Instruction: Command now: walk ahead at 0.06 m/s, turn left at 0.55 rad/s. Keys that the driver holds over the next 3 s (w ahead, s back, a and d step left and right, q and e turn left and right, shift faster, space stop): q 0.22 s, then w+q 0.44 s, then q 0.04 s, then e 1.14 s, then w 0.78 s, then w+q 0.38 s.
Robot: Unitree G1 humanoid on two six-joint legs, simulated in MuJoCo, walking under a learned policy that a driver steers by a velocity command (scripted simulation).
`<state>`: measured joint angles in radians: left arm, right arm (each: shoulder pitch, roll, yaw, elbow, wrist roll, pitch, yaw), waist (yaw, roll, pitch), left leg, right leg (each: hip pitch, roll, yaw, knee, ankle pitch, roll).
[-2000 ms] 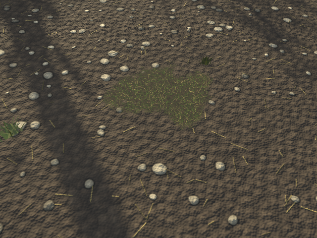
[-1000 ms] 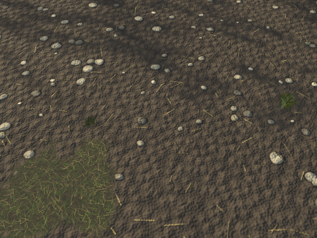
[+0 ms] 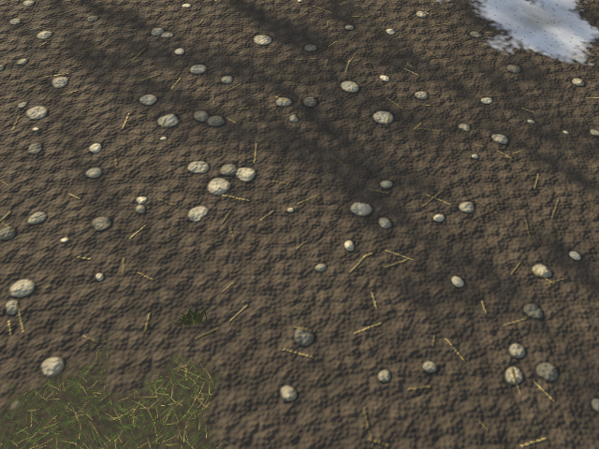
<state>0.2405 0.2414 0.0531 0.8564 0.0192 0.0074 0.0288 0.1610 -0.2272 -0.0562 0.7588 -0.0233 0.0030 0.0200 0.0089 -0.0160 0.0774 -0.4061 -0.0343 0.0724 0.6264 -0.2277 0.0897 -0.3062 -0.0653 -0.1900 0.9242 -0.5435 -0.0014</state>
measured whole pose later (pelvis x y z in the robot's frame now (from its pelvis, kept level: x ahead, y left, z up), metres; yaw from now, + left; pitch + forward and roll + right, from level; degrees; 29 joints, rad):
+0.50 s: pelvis +0.04 -0.03 +0.02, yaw +17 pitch +1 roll +1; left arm 0.31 0.27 0.05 0.79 0.03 -0.01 0.04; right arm 0.23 -0.28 -0.09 0.74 -0.03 0.04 0.02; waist 0.02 0.03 -0.03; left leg -0.49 -0.15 -0.12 0.83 -0.32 0.04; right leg -0.18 0.01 0.00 0.41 -0.26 -0.04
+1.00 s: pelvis +0.16 +0.07 +0.02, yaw +24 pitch +1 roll -1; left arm 0.37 0.22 0.03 0.90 0.00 -0.01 0.01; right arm 0.11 -0.19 -0.01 0.75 -0.01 -0.04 -0.01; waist 0.07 -0.01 0.08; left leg -0.33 0.01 0.09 0.47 -0.16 0.05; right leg -0.34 -0.02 0.01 1.06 -0.49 -0.02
